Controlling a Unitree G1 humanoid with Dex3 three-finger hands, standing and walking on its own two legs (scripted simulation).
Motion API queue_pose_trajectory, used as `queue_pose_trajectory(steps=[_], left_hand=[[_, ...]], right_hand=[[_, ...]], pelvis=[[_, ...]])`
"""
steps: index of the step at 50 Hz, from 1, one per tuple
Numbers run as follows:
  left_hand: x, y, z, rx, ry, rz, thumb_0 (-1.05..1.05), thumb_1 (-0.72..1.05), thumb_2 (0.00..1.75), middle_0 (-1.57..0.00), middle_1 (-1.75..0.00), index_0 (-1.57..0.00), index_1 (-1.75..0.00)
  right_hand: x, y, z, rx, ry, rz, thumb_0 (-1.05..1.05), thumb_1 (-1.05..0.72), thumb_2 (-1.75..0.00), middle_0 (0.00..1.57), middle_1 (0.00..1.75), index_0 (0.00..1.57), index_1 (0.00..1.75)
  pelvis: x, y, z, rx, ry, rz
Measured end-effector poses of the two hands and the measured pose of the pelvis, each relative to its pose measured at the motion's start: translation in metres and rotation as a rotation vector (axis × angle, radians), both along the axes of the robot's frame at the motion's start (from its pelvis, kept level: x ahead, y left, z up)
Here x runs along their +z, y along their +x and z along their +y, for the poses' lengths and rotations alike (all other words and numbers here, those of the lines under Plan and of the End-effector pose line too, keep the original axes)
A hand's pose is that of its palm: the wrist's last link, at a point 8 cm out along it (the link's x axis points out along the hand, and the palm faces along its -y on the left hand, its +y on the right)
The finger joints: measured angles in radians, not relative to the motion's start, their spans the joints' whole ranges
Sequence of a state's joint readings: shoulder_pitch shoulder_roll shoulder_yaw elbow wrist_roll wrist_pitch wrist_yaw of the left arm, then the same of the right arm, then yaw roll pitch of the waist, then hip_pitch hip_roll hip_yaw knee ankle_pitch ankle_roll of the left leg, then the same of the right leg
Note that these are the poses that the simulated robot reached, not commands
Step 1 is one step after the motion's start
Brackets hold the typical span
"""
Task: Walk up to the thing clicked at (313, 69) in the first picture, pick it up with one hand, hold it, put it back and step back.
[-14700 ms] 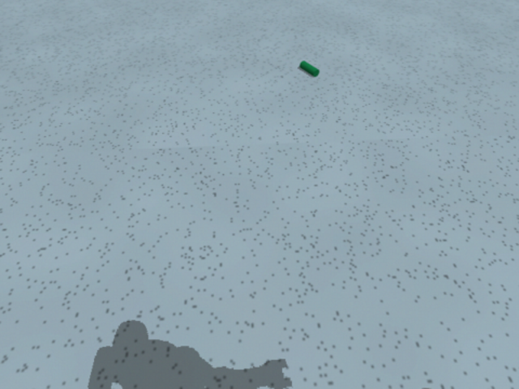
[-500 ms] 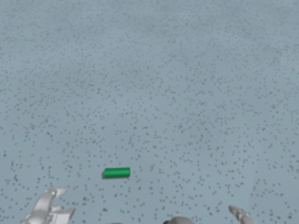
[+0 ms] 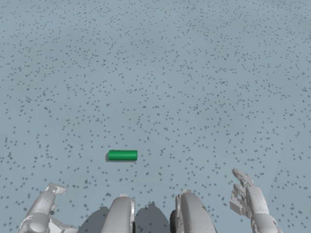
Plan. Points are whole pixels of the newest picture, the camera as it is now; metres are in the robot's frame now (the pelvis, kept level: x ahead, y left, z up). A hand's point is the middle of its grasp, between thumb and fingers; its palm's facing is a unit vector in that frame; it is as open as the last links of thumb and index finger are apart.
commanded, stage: rise first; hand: left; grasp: from above
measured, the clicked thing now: (123, 155) +0.46 +0.16 -0.63
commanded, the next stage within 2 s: none
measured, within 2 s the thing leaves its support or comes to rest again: neither
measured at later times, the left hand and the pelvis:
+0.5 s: hand (90, 172) +0.32 +0.25 -0.34, palm faces -0.47 -0.26 -0.84, open 13.9 cm; pelvis -0.07 -0.01 -0.20, yaw +0 degrees
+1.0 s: hand (99, 160) +0.39 +0.25 -0.44, palm faces -0.47 +0.00 -0.88, open 14.1 cm; pelvis -0.07 +0.01 -0.27, yaw -2 degrees
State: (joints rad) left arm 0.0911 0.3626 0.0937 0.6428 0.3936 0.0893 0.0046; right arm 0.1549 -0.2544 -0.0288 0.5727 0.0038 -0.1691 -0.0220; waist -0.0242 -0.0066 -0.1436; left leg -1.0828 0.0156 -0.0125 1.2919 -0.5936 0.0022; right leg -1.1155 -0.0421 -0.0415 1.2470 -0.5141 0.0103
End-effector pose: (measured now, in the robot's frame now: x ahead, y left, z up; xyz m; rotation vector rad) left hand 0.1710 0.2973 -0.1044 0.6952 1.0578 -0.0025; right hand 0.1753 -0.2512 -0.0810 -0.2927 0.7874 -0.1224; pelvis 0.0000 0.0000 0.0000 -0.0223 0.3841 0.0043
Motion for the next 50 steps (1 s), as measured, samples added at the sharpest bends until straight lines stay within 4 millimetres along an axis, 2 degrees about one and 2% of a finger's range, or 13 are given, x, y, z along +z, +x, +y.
queue_pose_trajectory(steps=[6,11,18,23,28,35,42,50], left_hand=[[-0.049,0.044,-0.005,-0.217,0.095,-0.092,-0.01,-0.52,0.97,-0.10,-1.08,-0.09,-1.09],[-0.094,0.077,-0.014,-0.334,0.183,-0.153,-0.01,-0.52,0.97,-0.09,-1.08,-0.09,-1.09],[-0.145,0.114,-0.026,-0.483,0.304,-0.197,0.00,-0.52,0.99,-0.08,-1.08,-0.08,-1.07],[-0.174,0.141,-0.031,-0.573,0.368,-0.233,0.00,-0.51,0.99,-0.08,-1.06,-0.09,-1.06],[-0.196,0.165,-0.036,-0.640,0.402,-0.270,0.00,-0.50,0.99,-0.09,-1.06,-0.10,-1.04],[-0.224,0.187,-0.041,-0.746,0.437,-0.288,0.00,-0.49,1.00,-0.08,-1.04,-0.09,-1.03],[-0.253,0.206,-0.044,-0.831,0.470,-0.299,0.00,-0.50,1.01,-0.09,-0.99,-0.09,-0.99],[-0.279,0.223,-0.050,-0.894,0.506,-0.320,0.00,-0.50,1.01,-0.10,-0.96,-0.09,-0.96]], right_hand=[[-0.060,-0.001,-0.009,0.018,-0.011,0.016,0.01,-0.87,-0.90,0.21,0.30,0.21,0.30],[-0.120,-0.017,-0.018,-0.001,-0.006,0.083,0.01,-0.87,-0.90,0.21,0.30,0.20,0.30],[-0.197,-0.065,-0.026,-0.030,0.012,0.226,0.01,-0.89,-0.90,0.21,0.30,0.20,0.30],[-0.237,-0.109,-0.029,-0.054,0.009,0.324,0.01,-0.89,-0.90,0.21,0.30,0.20,0.30],[-0.257,-0.150,-0.033,-0.092,-0.011,0.402,0.01,-0.90,-0.90,0.21,0.30,0.20,0.30],[-0.265,-0.189,-0.033,-0.138,-0.049,0.493,0.01,-0.90,-0.91,0.21,0.30,0.20,0.30],[-0.271,-0.209,-0.029,-0.146,-0.073,0.575,0.01,-0.90,-0.91,0.21,0.30,0.20,0.30],[-0.289,-0.218,-0.021,-0.137,-0.062,0.637,0.01,-0.90,-0.91,0.21,0.30,0.20,0.30]], pelvis=[[-0.055,-0.011,-0.001,0.001,0.004,0.099],[-0.102,-0.023,-0.002,0.001,0.006,0.164],[-0.156,-0.046,-0.005,0.005,0.010,0.210],[-0.191,-0.061,-0.008,0.004,0.004,0.218],[-0.217,-0.072,-0.008,0.000,-0.006,0.211],[-0.239,-0.078,-0.002,-0.003,-0.032,0.213],[-0.256,-0.076,0.005,-0.003,-0.054,0.232],[-0.274,-0.072,0.009,-0.001,-0.063,0.248]])
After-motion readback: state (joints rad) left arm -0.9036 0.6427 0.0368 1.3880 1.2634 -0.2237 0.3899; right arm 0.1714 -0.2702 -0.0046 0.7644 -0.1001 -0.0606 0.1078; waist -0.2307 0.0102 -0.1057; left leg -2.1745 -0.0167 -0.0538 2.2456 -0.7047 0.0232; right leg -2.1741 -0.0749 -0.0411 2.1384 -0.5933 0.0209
